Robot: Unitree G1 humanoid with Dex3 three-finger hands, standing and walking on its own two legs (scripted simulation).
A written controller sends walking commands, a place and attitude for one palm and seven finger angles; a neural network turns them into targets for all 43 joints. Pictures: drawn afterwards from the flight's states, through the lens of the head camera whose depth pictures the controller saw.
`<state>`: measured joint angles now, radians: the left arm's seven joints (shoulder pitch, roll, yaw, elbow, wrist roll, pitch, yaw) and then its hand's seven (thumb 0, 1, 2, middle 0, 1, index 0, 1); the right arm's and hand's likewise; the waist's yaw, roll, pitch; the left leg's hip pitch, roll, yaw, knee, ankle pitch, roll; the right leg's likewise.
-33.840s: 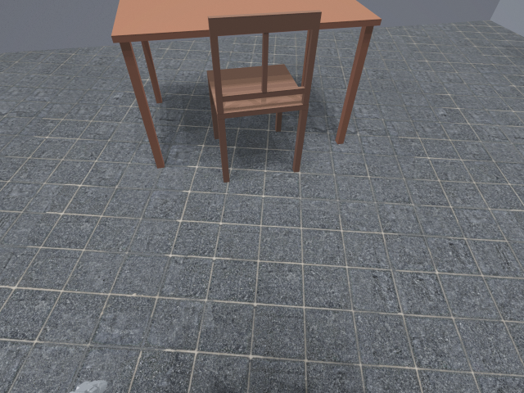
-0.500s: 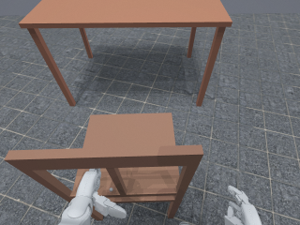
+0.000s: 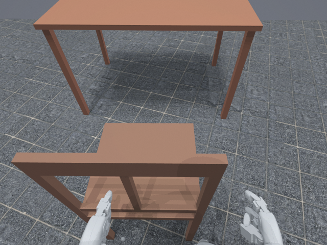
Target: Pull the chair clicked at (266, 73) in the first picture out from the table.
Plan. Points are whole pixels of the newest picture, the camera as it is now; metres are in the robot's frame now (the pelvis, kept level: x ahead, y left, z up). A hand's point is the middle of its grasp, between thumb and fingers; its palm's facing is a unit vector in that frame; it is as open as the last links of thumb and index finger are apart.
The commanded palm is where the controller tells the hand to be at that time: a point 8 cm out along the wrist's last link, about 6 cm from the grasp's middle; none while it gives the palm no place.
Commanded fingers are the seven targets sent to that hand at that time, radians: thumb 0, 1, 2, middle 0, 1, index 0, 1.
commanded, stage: draw the fingers out of the gap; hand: left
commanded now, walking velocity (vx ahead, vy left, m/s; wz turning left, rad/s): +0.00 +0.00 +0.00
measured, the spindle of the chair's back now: (132, 192) +0.28 +0.10 -0.07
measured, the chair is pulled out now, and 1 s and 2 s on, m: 0.67 0.67 0.67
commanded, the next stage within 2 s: draw the hand back to the body in 0.04 s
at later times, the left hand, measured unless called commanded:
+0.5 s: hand (101, 234) +0.15 +0.13 +0.05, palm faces +0.01 -1.00 -0.07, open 17.5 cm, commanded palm +0.11 +0.20 +0.07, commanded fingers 0.00 -0.55 0.20 0.00 0.00 0.00 0.00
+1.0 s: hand (38, 206) +0.17 +0.22 +0.14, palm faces +0.32 -0.87 -0.38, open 14.4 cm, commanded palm +0.13 +0.26 +0.17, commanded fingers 0.00 0.28 0.60 -0.12 -0.17 -0.12 -0.17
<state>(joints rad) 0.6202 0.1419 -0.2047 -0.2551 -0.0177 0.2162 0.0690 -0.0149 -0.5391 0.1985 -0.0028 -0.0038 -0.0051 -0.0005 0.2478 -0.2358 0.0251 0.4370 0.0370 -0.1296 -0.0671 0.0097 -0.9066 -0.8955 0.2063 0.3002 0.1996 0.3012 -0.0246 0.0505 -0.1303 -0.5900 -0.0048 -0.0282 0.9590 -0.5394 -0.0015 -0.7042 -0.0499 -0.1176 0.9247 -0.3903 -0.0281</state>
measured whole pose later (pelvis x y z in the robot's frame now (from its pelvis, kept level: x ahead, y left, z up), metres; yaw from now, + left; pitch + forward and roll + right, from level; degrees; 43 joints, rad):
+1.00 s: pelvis +0.01 +0.00 +0.03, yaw +0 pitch +0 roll -1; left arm 0.66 0.30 0.13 -0.48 -0.06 -0.01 0.16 -0.01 -0.06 0.43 -0.07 -0.11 -0.09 -0.11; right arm 0.20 -0.23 0.01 0.56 0.04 -0.16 -0.12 0.01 -0.91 -0.90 0.20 0.30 0.20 0.30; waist 0.06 0.08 -0.04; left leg -0.27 0.01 -0.03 0.73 -0.46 0.00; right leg -0.38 -0.03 -0.12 0.70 -0.32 -0.02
